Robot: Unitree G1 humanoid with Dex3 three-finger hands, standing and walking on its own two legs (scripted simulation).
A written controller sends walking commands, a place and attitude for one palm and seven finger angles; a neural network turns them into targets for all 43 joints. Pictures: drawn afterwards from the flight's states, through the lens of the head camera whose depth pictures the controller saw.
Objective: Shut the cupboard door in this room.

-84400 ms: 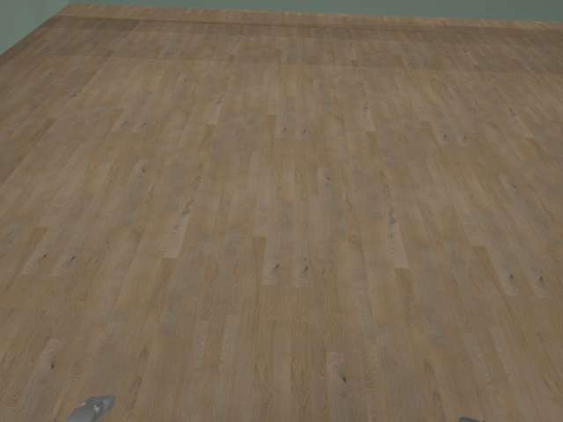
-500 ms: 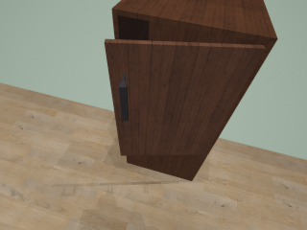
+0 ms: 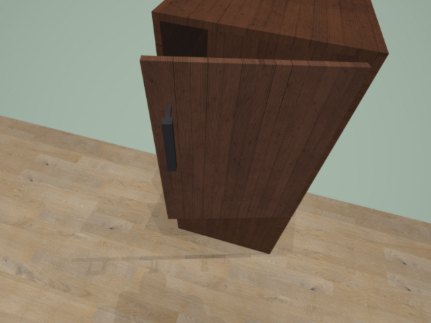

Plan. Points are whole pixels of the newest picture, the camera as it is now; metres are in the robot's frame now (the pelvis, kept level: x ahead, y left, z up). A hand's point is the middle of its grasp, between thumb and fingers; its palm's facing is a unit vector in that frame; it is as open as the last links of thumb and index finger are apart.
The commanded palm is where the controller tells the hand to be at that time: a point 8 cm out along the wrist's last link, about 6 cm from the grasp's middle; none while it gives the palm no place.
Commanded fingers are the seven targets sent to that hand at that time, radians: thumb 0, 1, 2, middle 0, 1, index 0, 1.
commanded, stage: look again from close up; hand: left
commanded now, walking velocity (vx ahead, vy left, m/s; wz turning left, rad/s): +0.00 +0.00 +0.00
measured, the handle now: (170, 139) +0.46 +0.13 +0.06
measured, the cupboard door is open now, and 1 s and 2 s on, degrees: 18 18 18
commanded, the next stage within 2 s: raise the hand and make a fist in 0.14 s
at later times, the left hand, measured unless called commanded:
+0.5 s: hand (140, 262) +0.21 +0.14 +0.02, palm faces +0.16 -0.99 -0.03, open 6.9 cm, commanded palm +0.10 +0.21 -0.05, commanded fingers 0.00 0.90 0.90 -0.44 -0.56 -0.44 -0.56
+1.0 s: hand (150, 287) +0.18 +0.13 -0.02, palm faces -0.01 -1.00 -0.04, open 4.5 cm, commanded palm +0.13 +0.20 +0.00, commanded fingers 0.00 0.90 0.90 -0.90 -1.06 -0.90 -1.06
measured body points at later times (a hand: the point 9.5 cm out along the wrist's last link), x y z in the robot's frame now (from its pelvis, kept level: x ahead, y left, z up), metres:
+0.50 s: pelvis -0.03 -0.03 -0.04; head -0.03 -0.04 +0.41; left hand +0.20 +0.20 +0.02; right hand +0.11 -0.28 -0.13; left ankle -0.03 +0.04 -0.74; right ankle +0.02 -0.11 -0.74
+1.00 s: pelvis -0.03 -0.06 -0.08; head +0.02 -0.07 +0.37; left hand +0.18 +0.18 -0.01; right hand +0.18 -0.26 -0.15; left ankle -0.03 +0.04 -0.74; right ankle +0.02 -0.11 -0.74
